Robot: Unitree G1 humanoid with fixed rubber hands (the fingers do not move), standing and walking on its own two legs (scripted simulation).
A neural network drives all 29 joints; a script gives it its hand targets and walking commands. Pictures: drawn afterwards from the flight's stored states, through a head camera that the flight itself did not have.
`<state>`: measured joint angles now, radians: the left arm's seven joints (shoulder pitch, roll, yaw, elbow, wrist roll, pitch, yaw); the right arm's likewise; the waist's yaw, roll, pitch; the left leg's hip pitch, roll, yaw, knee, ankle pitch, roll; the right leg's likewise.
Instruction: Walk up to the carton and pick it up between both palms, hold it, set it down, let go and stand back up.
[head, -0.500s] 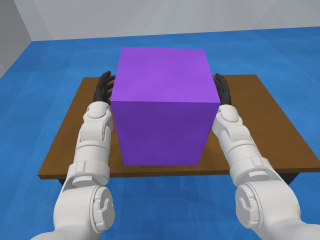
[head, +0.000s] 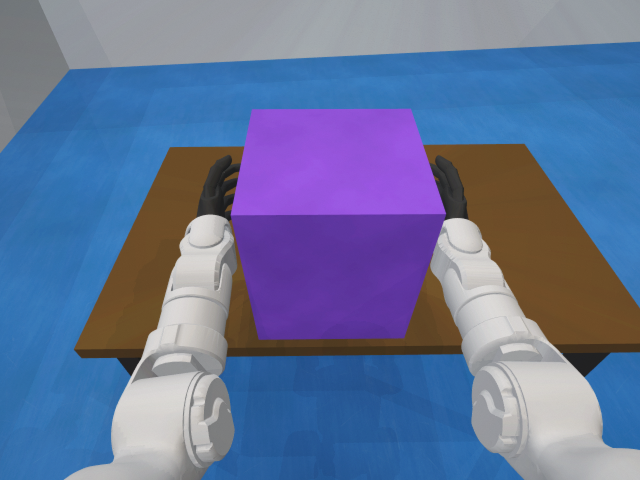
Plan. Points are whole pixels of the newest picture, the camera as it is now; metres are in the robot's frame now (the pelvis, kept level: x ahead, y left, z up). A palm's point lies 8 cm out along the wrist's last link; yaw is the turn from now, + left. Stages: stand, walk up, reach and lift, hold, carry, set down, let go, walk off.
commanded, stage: set down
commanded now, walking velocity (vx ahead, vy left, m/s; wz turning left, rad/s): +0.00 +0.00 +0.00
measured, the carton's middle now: (331, 229) +0.42 -0.01 +0.10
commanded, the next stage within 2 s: none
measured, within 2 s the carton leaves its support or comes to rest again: neither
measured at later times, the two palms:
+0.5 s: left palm (224, 227) +0.41 +0.14 +0.12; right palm (450, 217) +0.41 -0.17 +0.12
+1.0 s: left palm (232, 234) +0.42 +0.13 +0.09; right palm (448, 220) +0.43 -0.17 +0.10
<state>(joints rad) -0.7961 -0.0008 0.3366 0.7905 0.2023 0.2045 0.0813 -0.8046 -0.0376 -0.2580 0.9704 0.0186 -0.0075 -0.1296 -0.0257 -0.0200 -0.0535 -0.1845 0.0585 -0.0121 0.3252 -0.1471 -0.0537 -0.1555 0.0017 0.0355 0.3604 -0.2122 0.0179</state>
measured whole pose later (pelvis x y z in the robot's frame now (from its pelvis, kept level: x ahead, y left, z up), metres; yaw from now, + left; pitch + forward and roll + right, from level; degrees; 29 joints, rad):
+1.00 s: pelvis +0.02 -0.01 +0.00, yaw +0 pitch +3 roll +1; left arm -0.78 -0.06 0.42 0.87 0.26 0.10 0.10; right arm -0.80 -0.01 -0.50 0.99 -0.25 -0.11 -0.01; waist -0.01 -0.02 -0.02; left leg -0.18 0.06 -0.01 0.28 -0.15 -0.06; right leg -0.17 0.00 0.03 0.36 -0.23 0.01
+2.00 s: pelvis +0.02 -0.01 +0.00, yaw +0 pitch +4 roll +1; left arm -0.72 -0.09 0.47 0.90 0.30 -0.01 0.07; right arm -0.76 0.04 -0.58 0.99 -0.37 -0.20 0.01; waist -0.01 -0.02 0.01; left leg -0.20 0.06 -0.01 0.27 -0.15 -0.06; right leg -0.19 0.00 0.01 0.36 -0.24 0.01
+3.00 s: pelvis +0.03 -0.01 +0.00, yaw +1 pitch +6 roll +1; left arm -0.71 -0.10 0.52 0.93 0.32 -0.12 0.07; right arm -0.74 0.04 -0.60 1.01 -0.41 -0.27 0.01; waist -0.01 -0.02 0.01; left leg -0.24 0.07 -0.01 0.28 -0.15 -0.06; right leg -0.23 0.00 0.01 0.36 -0.24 0.01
